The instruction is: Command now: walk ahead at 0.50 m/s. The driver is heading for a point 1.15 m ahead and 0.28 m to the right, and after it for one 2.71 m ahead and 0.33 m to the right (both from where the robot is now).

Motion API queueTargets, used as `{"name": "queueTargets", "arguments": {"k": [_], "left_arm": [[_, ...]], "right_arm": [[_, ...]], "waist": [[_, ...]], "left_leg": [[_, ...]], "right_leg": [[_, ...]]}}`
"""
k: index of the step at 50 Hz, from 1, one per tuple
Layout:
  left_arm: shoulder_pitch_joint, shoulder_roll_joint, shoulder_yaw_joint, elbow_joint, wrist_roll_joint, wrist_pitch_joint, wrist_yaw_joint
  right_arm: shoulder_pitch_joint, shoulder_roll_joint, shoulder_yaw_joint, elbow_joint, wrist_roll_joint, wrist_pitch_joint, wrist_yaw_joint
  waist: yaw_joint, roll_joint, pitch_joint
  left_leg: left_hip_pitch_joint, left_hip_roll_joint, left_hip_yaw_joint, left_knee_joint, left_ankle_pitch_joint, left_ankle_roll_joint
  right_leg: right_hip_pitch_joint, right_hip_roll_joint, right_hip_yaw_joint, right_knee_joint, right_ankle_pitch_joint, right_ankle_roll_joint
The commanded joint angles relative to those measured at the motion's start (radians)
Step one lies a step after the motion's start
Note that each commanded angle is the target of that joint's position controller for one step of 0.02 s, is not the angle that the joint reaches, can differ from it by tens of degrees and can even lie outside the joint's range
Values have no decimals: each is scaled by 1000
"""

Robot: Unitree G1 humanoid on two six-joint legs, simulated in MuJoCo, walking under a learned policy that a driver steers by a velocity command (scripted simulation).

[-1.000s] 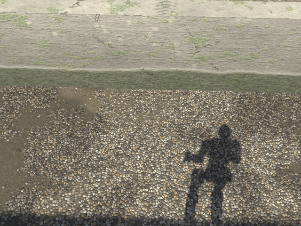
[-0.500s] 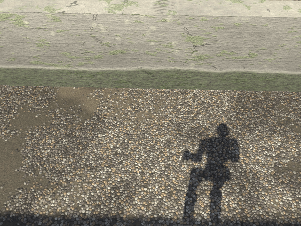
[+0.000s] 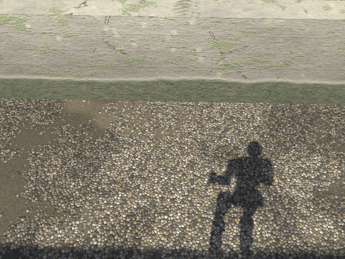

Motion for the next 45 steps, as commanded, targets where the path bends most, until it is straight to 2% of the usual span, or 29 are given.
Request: {"name": "queueTargets", "arguments": {"k": [1,2,3,5,6,7,8,9,10,11,12,13,17,22,23,24,32,33,34,36,40,41,45], "left_arm": [[-120,75,18,-110,-4,-9,0],[-68,69,21,-84,2,-16,4],[-74,64,18,-88,1,-16,3],[-68,63,16,-82,2,-18,1],[-111,72,16,-106,-2,-8,-1],[-45,58,13,-68,3,-14,2],[-104,61,10,-101,0,-7,-1],[-103,47,5,-95,5,-5,-1],[-101,41,1,-90,6,-4,-1],[-20,55,8,-43,5,-9,3],[-101,51,2,-77,2,-4,0],[-81,54,4,-64,6,-3,0],[-29,75,17,-31,-1,-3,-1],[-17,74,25,-16,-9,-4,-3],[-3,82,28,3,-15,-11,4],[1,78,27,2,-15,-15,6],[10,98,30,-3,-11,-16,11],[78,110,12,-10,34,-15,20],[86,110,15,-4,32,-15,23],[101,128,13,-5,25,-20,24],[118,143,10,-6,13,-31,20],[116,131,0,-12,11,-33,8],[150,152,0,2,8,-32,-4]], "right_arm": [[-127,-58,-16,-114,-11,-20,9],[-52,-62,-19,-84,-1,-19,-2],[-69,-66,-18,-86,3,-17,-3],[-68,-64,-18,-86,2,-15,-4],[-112,-55,-13,-109,-11,-18,9],[-24,-50,-11,-69,-2,-19,0],[-92,-48,-7,-95,-13,-22,12],[-70,-32,-3,-84,-19,-26,15],[-62,-27,1,-73,-19,-30,17],[3,-49,-4,-34,-2,-29,5],[-73,-43,-1,-61,-15,-30,15],[-46,-45,-4,-47,-18,-33,18],[-7,-68,-15,-7,-6,-42,25],[0,-71,-23,13,3,-43,29],[-1,-95,-29,23,19,-38,14],[-6,-95,-30,20,20,-34,7],[5,-112,-41,14,7,-4,-5],[120,-149,-42,38,-21,5,-2],[109,-165,-49,47,-14,9,-2],[87,-148,-44,35,-16,12,-5],[111,-152,-45,44,-15,15,-10],[146,-126,-35,50,-24,10,2],[176,-151,-39,63,-25,2,10]], "waist": [[-10,9,-17],[-3,5,-112],[3,15,-66],[4,14,-57],[-9,7,-3],[-2,1,-104],[-9,5,1],[-16,3,-54],[-14,-2,-60],[7,-2,-103],[-7,0,16],[-7,4,-44],[1,11,-78],[2,10,-79],[13,12,-82],[13,10,-80],[-3,8,-70],[-3,-29,-69],[12,-8,-22],[10,16,-27],[9,1,-14],[-4,-3,-13],[3,-2,-10]], "left_leg": [[-87,85,-53,-82,477,9],[-52,85,-82,-113,363,10],[-74,86,-86,-121,351,11],[-71,91,-94,-133,335,15],[-88,89,-60,-99,462,10],[-51,97,-93,-152,328,9],[-82,93,-67,-132,448,6],[-42,105,-75,-160,459,1],[-31,112,-82,-185,467,-4],[-18,118,-112,-242,342,-4],[-30,119,-96,-249,484,-6],[9,130,-101,-268,498,-5],[68,139,-108,-324,542,3],[89,146,-108,-356,552,12],[72,136,-120,-337,522,7],[68,138,-119,-336,524,9],[65,132,-107,-273,560,23],[78,132,-157,-342,596,73],[85,138,-151,-348,618,85],[116,132,-141,-349,615,80],[108,119,-136,-373,519,63],[128,125,-134,-383,527,61],[116,122,-135,-401,501,53]], "right_leg": [[46,-48,43,-34,468,-33],[112,-32,35,-36,304,-38],[89,-28,31,-42,282,-35],[84,-30,37,-55,254,-37],[38,-49,53,-51,440,-35],[118,-43,54,-82,265,-39],[47,-58,66,-83,438,-36],[72,-70,77,-106,456,-34],[90,-77,85,-137,460,-29],[161,-65,84,-188,262,-29],[76,-83,97,-192,445,-25],[118,-90,101,-214,444,-24],[165,-98,100,-261,430,-27],[159,-104,95,-292,410,-25],[175,-80,77,-271,349,-21],[162,-82,76,-267,347,-20],[88,-77,63,-213,368,-34],[105,-69,72,-232,344,-81],[76,-73,71,-240,331,-84],[64,-80,76,-250,327,-85],[70,-83,80,-278,312,-84],[62,-97,100,-305,348,-89],[105,-95,101,-329,361,-92]]}}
